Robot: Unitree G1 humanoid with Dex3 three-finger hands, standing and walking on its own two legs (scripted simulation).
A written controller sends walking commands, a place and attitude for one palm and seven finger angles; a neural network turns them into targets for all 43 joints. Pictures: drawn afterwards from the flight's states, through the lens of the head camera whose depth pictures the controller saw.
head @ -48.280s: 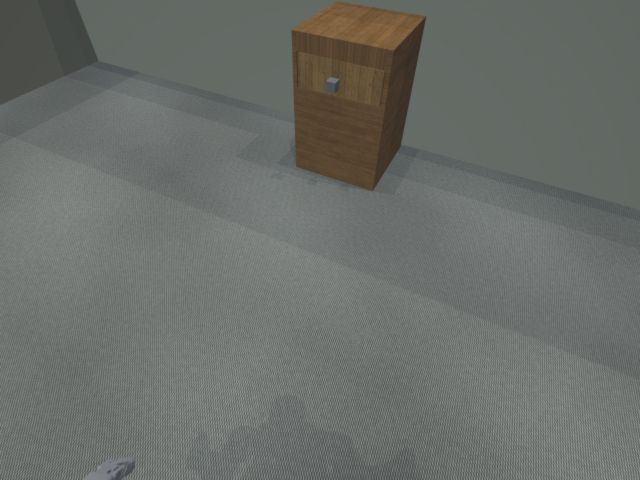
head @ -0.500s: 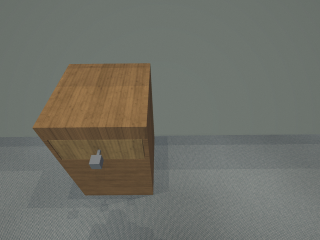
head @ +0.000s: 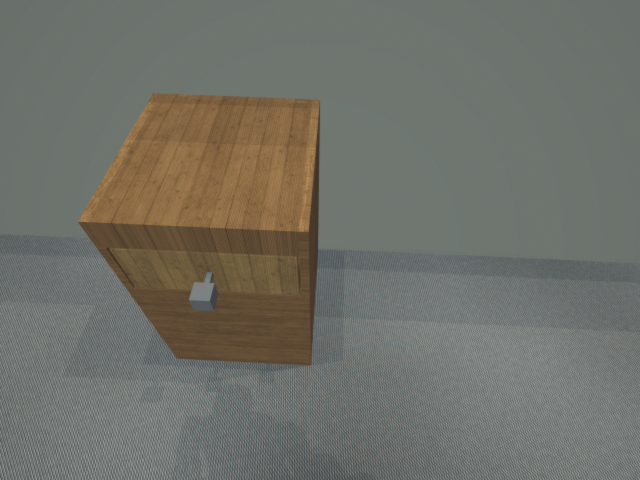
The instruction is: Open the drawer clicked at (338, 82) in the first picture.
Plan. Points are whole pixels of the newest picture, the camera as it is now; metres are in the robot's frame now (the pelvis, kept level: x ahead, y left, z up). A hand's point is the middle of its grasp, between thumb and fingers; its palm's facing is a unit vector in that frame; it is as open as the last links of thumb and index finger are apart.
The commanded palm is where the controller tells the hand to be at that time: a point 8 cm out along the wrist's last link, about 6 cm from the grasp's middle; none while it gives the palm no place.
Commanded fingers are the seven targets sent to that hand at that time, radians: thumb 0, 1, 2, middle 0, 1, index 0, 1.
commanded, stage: shuffle to correct the standing spot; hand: left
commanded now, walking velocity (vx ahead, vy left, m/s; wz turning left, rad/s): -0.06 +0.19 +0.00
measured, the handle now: (206, 288) +0.49 +0.29 -0.25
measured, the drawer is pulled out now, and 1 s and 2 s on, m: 0.00 0.00 0.00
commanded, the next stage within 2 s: come to a stop and stand still in 0.06 s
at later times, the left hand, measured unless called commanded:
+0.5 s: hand out of the picture +0.00 +0.22 -0.17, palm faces -0.03 -0.97 -0.23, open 7.3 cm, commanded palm none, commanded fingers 0.00 0.90 0.90 -0.20 -0.30 -0.20 -0.30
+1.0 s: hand out of the picture +0.04 +0.22 -0.18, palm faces -0.05 -0.97 -0.22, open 7.4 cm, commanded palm none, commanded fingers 0.00 0.90 0.90 -0.20 -0.30 -0.20 -0.30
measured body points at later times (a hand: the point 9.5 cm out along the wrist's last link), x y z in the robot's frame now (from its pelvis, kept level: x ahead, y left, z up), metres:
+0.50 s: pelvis -0.02 +0.04 +0.00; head -0.02 +0.03 +0.45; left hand +0.00 +0.27 -0.15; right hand -0.02 -0.18 -0.17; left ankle +0.00 +0.14 -0.74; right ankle -0.09 -0.03 -0.74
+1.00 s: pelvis +0.01 +0.05 +0.00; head +0.02 +0.05 +0.45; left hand +0.04 +0.28 -0.16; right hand -0.01 -0.16 -0.17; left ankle +0.00 +0.14 -0.74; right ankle -0.09 -0.03 -0.74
